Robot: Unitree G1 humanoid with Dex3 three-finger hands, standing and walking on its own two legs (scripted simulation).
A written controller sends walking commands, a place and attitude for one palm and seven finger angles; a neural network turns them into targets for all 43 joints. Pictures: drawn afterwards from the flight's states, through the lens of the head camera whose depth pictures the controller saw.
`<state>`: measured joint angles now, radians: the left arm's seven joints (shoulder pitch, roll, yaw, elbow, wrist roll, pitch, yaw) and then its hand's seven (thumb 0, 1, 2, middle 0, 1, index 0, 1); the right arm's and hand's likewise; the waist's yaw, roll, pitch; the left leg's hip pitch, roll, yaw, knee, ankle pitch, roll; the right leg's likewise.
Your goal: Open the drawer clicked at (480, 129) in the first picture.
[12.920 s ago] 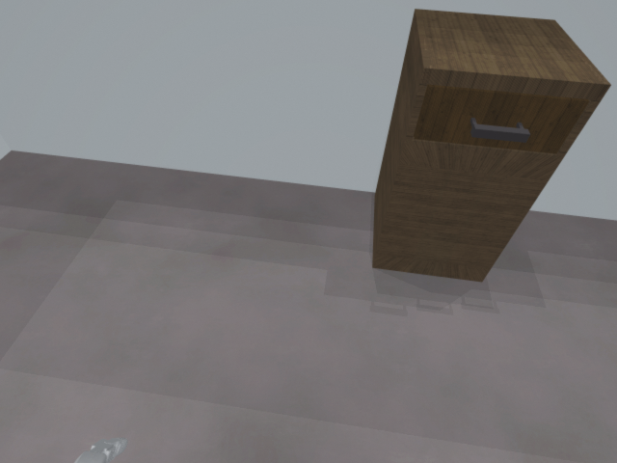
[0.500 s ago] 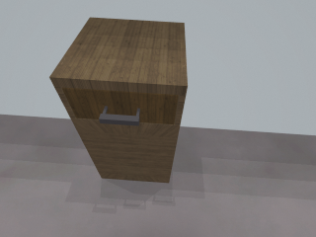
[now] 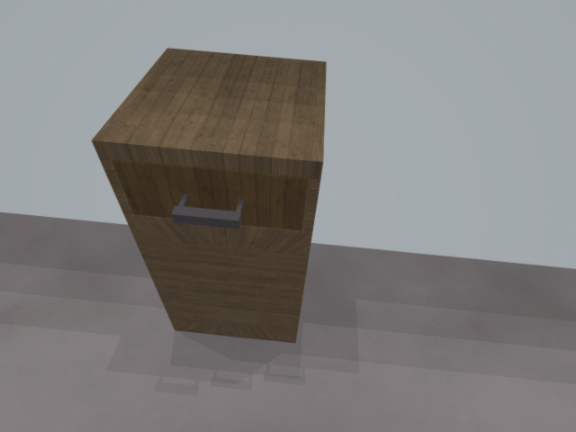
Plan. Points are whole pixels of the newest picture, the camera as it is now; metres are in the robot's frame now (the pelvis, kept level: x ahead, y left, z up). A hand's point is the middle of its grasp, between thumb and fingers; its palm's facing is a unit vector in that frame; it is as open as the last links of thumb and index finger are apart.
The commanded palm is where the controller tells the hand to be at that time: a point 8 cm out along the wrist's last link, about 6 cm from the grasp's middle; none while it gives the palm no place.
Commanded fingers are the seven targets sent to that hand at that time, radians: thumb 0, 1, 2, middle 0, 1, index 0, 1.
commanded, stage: come to a stop and stand still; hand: left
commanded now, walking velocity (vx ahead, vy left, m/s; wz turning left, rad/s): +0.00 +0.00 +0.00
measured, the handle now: (209, 209) +0.54 +0.20 -0.06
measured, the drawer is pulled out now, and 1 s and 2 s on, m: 0.00 0.00 0.00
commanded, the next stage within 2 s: look again from close up in 0.16 s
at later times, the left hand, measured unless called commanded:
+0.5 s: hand out of the picture -0.04 +0.18 -0.18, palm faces +0.05 -0.99 -0.16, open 7.4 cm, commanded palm none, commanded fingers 0.00 0.90 0.90 -0.20 -0.30 -0.20 -0.30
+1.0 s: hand out of the picture +0.14 +0.24 -0.07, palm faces -0.03 -0.78 -0.62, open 7.5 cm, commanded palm +0.11 +0.25 -0.05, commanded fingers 0.00 0.67 0.80 -0.22 -0.45 -0.22 -0.45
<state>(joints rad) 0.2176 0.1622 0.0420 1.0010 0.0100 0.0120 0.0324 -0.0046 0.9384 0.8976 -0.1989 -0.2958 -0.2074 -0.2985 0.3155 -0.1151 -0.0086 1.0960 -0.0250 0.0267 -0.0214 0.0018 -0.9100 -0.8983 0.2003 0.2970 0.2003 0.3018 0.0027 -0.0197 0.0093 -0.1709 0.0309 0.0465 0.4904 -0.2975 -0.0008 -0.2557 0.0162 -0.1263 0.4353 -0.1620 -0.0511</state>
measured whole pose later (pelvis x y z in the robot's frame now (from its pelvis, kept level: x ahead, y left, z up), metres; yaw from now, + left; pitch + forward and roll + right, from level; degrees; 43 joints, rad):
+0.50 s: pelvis +0.00 +0.02 +0.00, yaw +0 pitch -2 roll +0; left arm 0.38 0.11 -0.01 1.13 0.01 -0.01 0.03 0.01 0.90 0.90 -0.20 -0.30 -0.21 -0.30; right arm 0.38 -0.13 0.02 1.06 -0.02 -0.01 -0.02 0.00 -0.91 -0.90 0.20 0.30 0.20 0.30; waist 0.00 0.01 -0.01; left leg -0.19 -0.01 0.06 0.53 -0.32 0.03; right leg -0.28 -0.02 -0.11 0.50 -0.19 -0.03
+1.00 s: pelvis -0.01 +0.04 -0.01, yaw +0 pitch -1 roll +2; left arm 0.46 0.26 -0.10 0.18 0.26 0.10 0.24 0.05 0.89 0.87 -0.20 -0.33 -0.21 -0.33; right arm 0.39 -0.25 0.02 0.86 0.04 -0.27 -0.08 0.03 -0.93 -0.90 0.20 0.30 0.20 0.30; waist -0.01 0.04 -0.04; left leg -0.23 -0.07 0.08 0.55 -0.32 0.06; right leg -0.38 -0.04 -0.01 0.63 -0.24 -0.02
